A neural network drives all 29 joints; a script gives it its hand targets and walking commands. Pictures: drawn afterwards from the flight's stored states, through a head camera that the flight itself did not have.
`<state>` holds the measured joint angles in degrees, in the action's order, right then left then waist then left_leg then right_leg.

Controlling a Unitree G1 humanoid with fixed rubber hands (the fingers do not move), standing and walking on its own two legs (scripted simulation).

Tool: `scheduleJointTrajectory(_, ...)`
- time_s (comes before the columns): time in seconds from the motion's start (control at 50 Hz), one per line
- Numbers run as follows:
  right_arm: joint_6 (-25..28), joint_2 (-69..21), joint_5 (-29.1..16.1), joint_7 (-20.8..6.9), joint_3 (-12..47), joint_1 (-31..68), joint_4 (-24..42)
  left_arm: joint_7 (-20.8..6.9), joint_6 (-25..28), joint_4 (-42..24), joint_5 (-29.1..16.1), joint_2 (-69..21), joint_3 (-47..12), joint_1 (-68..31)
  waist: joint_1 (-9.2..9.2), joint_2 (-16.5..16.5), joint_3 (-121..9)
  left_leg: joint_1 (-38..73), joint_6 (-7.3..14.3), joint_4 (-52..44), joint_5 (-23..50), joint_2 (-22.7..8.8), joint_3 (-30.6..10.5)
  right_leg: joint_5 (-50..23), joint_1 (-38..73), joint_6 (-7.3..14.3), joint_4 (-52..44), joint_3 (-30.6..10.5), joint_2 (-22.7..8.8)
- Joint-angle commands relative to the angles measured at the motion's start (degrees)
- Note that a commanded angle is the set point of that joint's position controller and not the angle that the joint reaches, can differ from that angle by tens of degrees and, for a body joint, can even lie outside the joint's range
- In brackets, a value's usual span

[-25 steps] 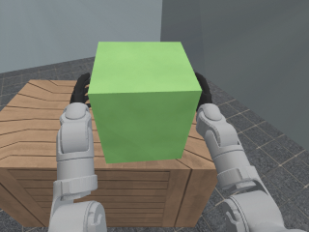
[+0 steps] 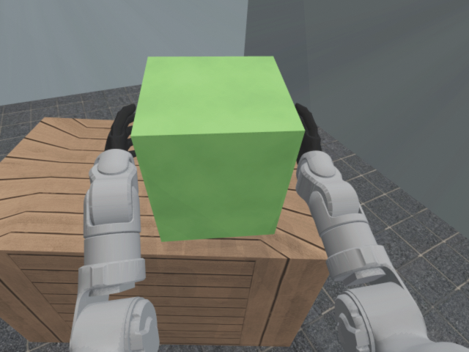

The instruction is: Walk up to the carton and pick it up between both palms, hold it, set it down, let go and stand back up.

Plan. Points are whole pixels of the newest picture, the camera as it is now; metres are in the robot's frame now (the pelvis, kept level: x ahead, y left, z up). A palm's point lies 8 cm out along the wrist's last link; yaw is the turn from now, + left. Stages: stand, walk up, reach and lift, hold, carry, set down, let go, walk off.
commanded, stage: set down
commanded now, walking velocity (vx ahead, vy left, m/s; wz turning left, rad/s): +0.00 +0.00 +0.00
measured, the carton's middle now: (215, 151) +0.40 +0.01 +0.17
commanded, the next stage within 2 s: none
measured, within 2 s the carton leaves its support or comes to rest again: neither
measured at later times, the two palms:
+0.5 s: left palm (135, 176) +0.39 +0.16 +0.13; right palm (303, 170) +0.38 -0.15 +0.15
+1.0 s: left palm (138, 177) +0.40 +0.15 +0.11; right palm (298, 175) +0.39 -0.15 +0.12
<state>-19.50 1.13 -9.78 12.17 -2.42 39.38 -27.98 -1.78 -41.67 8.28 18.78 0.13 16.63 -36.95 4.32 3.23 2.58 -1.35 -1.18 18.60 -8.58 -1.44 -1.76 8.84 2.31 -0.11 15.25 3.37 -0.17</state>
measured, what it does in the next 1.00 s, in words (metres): stands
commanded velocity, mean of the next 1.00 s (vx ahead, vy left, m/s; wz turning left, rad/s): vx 0.00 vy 0.00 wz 0.00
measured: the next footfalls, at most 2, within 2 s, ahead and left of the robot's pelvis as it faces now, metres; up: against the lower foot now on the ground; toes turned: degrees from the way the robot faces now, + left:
none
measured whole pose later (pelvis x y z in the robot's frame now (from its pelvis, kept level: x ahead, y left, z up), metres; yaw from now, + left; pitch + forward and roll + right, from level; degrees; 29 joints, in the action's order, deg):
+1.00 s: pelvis +0.02 +0.01 +0.00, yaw +0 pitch -6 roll -1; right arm 5.5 -1.4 0.5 9.7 -8.9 33.2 -39.9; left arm -1.0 -18.9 27.9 16.9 -1.2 16.2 -34.5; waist 2.5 2.2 5.1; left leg -2.1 -0.7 17.7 -9.6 -1.0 -0.7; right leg 9.7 1.9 -0.7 13.9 4.2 -1.0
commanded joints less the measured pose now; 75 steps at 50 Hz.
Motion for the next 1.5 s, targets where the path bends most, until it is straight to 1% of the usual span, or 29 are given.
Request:
scheduleJointTrajectory(0.0,5.4,-28.6,-3.4,-6.6,19.2,41.7,15.0,-11.0,3.8,-5.9,-7.7,-30.4,-24.6,-33.9,0.74,-5.2,-20.2,5.7,0.0,-1.8,12.6,3.7,4.4,-10.3,6.6,-2.6,-1.1,1.9,2.3)
scheduleJointTrajectory(0.04,8.1,-30.0,-2.5,-7.1,19.5,42.2,17.5,-11.0,6.3,-8.0,-8.7,-31.4,-25.8,-35.1,1.41,-5.3,-24.0,8.0,-0.5,-1.0,15.7,3.8,4.3,-13.4,6.3,-2.7,-0.4,2.5,2.8)
scheduleJointTrajectory(0.08,11.2,-30.3,-1.7,-7.5,19.7,43.8,18.3,-10.8,9.1,-7.8,-8.8,-32.8,-26.3,-35.5,0.39,-5.3,-25.5,9.7,-1.2,0.0,19.3,3.6,4.1,-14.6,6.4,-2.3,-0.1,3.3,3.2)
scheduleJointTrajectory(0.12,14.5,-30.3,0.0,-8.3,19.5,45.6,19.8,-10.5,11.7,-6.6,-8.5,-32.9,-26.1,-35.8,-0.37,-3.8,-26.0,10.3,-1.1,0.1,18.5,3.7,4.4,-12.7,5.1,-2.4,-0.3,4.1,3.5)
scheduleJointTrajectory(0.2,19.2,-27.2,6.2,-9.6,15.0,42.0,13.4,-11.2,14.7,1.7,-5.0,-30.4,-21.9,-32.4,-0.93,-2.9,-20.0,8.0,0.2,-2.5,8.0,3.1,5.4,-4.7,2.5,-2.1,-1.6,4.9,2.3)
scheduleJointTrajectory(0.24,21.9,-27.3,8.0,-10.0,14.7,41.7,14.1,-11.3,16.1,2.2,-4.9,-31.1,-22.5,-31.1,-1.2,-1.9,-21.0,6.9,0.6,-3.1,8.6,3.0,6.1,-6.6,4.2,-2.1,-1.4,5.0,2.2)
scheduleJointTrajectory(0.32,24.8,-25.8,11.2,-10.6,12.0,39.5,9.6,-11.2,18.2,5.5,-4.3,-29.8,-21.8,-30.6,-1.23,-1.9,-19.6,5.8,0.8,-4.0,4.7,2.7,6.8,-3.1,4.2,-1.7,-2.2,4.9,1.4)
scheduleJointTrajectory(0.34,25.6,-26.2,10.8,-10.7,12.9,39.5,10.9,-11.0,18.6,5.2,-4.8,-30.3,-22.5,-29.6,-2.1,-2.2,-21.3,6.1,0.6,-3.3,7.6,2.9,6.9,-6.1,5.7,-1.9,-1.4,4.8,1.5)
scheduleJointTrajectory(0.4,27.5,-27.0,10.4,-10.9,14.2,40.4,10.7,-9.8,20.7,3.6,-5.9,-30.4,-24.7,-32.3,-2.65,-3.1,-25.6,7.8,0.0,-2.1,12.4,2.8,7.3,-10.8,5.6,-1.7,-0.7,4.8,1.8)
scheduleJointTrajectory(0.48,28.0,-27.7,11.6,-10.8,14.1,36.2,3.9,-8.5,23.9,2.2,-6.6,-30.1,-25.1,-34.9,-1.03,-3.4,-25.4,8.3,-0.9,-1.3,16.6,2.6,6.5,-14.4,6.0,-2.1,-0.6,4.3,1.6)
scheduleJointTrajectory(0.5,28.3,-28.4,11.4,-10.9,14.5,35.0,2.7,-8.2,24.7,1.3,-7.0,-30.6,-26.1,-35.4,-1.87,-3.9,-26.6,8.8,-1.4,-0.7,19.7,2.6,6.4,-17.2,6.5,-2.1,0.2,4.4,1.9)
scheduleJointTrajectory(0.54,29.6,-30.0,10.7,-11.0,15.9,35.9,6.0,-7.5,26.6,-0.3,-8.7,-32.8,-29.2,-36.5,-1.41,-6.1,-34.1,11.6,-2.2,1.1,24.6,2.8,6.2,-23.0,7.7,-2.0,0.9,4.2,2.0)
scheduleJointTrajectory(0.58,30.4,-31.4,8.8,-10.7,18.3,35.5,6.9,-6.4,28.0,-1.6,-8.8,-33.3,-30.8,-36.8,-1.96,-7.5,-37.8,12.0,-3.0,2.9,31.0,2.9,5.7,-30.2,10.0,-2.1,2.6,3.5,2.1)
scheduleJointTrajectory(0.64,29.6,-29.9,9.2,-9.9,18.7,32.2,4.1,-5.7,28.2,-0.5,-7.7,-32.6,-30.1,-33.9,-1.46,-7.5,-34.2,11.0,-3.3,3.2,33.2,3.1,5.3,-33.3,10.0,-2.6,3.0,3.3,2.2)
scheduleJointTrajectory(0.66,28.7,-29.2,9.7,-9.7,17.7,32.0,1.7,-6.2,27.5,3.0,-6.5,-31.5,-27.3,-32.7,-1.96,-5.4,-29.8,8.4,-2.3,2.0,27.3,3.3,5.3,-30.8,9.8,-2.9,2.3,2.9,1.6)
scheduleJointTrajectory(0.68,28.4,-29.1,9.7,-9.5,17.4,31.4,2.3,-6.8,27.0,3.0,-6.5,-31.2,-26.9,-31.7,-1.35,-4.6,-27.7,6.9,-1.9,0.9,24.1,3.3,5.3,-29.8,10.3,-3.2,2.0,3.0,1.3)
scheduleJointTrajectory(0.72,27.9,-29.9,9.9,-9.6,16.5,31.3,1.3,-7.8,26.4,4.5,-6.7,-31.1,-25.7,-32.4,-1.26,-3.5,-26.4,5.4,-1.5,-0.1,21.0,3.3,5.5,-27.6,10.5,-3.5,2.0,3.3,1.2)
scheduleJointTrajectory(0.76,28.1,-29.9,10.1,-9.6,15.6,33.4,2.6,-8.2,26.5,4.9,-7.1,-32.1,-26.3,-33.8,-1.22,-4.4,-27.5,5.1,-1.8,0.1,21.5,3.2,5.5,-28.4,11.3,-3.0,1.9,3.1,1.2)
scheduleJointTrajectory(0.78,28.4,-30.0,10.6,-9.6,15.8,33.3,3.2,-8.2,26.9,4.6,-7.1,-32.2,-26.7,-33.6,-0.88,-3.8,-28.5,5.8,-1.7,0.1,22.0,3.3,5.7,-29.7,10.9,-3.2,2.0,3.2,1.5)
scheduleJointTrajectory(0.8,28.5,-31.1,9.9,-9.5,16.7,34.0,3.8,-8.1,27.3,4.6,-7.4,-32.5,-26.5,-34.0,-1.73,-3.3,-29.8,6.3,-1.9,0.8,24.2,3.5,5.6,-31.8,11.7,-3.3,2.7,3.3,1.7)
scheduleJointTrajectory(0.82,28.5,-31.3,10.2,-9.5,16.5,34.6,4.3,-8.1,27.5,5.4,-7.7,-32.4,-26.0,-34.4,-1.16,-2.0,-29.5,6.1,-1.9,0.7,24.0,3.2,5.3,-32.2,11.5,-3.5,2.5,3.3,1.7)
scheduleJointTrajectory(0.96,29.5,-31.8,12.9,-10.9,13.3,36.4,-0.1,-7.8,30.5,10.4,-7.2,-33.6,-24.6,-38.7,-1.73,-3.0,-31.2,6.2,-2.3,-0.2,21.9,2.9,5.8,-26.7,9.3,-2.8,1.7,3.6,1.7)
scheduleJointTrajectory(1.02,30.0,-31.4,14.5,-11.5,9.9,37.0,-2.4,-7.5,31.4,13.9,-6.3,-33.6,-22.8,-40.3,-2.13,-4.2,-30.7,6.5,-2.0,-1.0,17.5,2.3,6.7,-20.1,6.0,-2.3,0.3,4.0,1.7)
scheduleJointTrajectory(1.06,30.0,-30.3,17.7,-12.1,5.8,37.2,-6.7,-7.7,32.2,19.3,-5.0,-32.0,-19.2,-41.4,-2.35,-3.2,-27.7,4.3,-1.5,-3.1,10.1,2.1,7.0,-12.5,3.7,-2.2,-1.0,4.4,1.2)
scheduleJointTrajectory(1.1,30.0,-30.4,19.6,-12.8,2.2,36.3,-9.5,-7.9,32.7,22.0,-3.8,-31.2,-15.9,-41.5,-2.97,-2.4,-24.6,3.0,-0.9,-4.5,7.0,1.9,7.6,-9.1,2.9,-2.2,-2.0,4.2,0.9)
scheduleJointTrajectory(1.14,30.3,-29.8,20.7,-13.5,-0.4,36.6,-11.1,-7.8,33.1,23.2,-3.2,-31.0,-14.4,-42.5,-3.64,-3.8,-24.2,2.7,-0.9,-5.2,6.0,1.7,8.2,-6.7,2.8,-1.8,-2.4,4.1,0.8)
scheduleJointTrajectory(1.24,32.1,-31.0,23.1,-14.7,-3.8,39.2,-12.9,-6.2,36.0,24.8,-3.2,-31.7,-13.3,-46.1,-4.41,-5.3,-29.6,4.8,-1.4,-3.9,9.7,1.5,8.9,-7.3,1.4,-1.2,-2.0,4.2,1.1)
scheduleJointTrajectory(1.28,32.9,-31.7,23.7,-15.1,-3.3,39.5,-13.4,-5.7,37.4,25.0,-3.1,-31.8,-13.3,-45.8,-5.27,-5.0,-33.3,5.2,-1.6,-2.8,15.0,1.7,8.9,-11.1,2.3,-1.8,-1.0,4.3,1.3)
scheduleJointTrajectory(1.48,33.8,-34.1,25.8,-14.3,-1.6,34.7,-16.7,-5.9,40.8,27.3,-3.8,-31.7,-14.0,-43.6,-3.64,-3.5,-36.0,5.3,-2.7,-0.1,25.5,2.0,8.8,-26.7,6.5,-2.7,1.1,3.3,1.8)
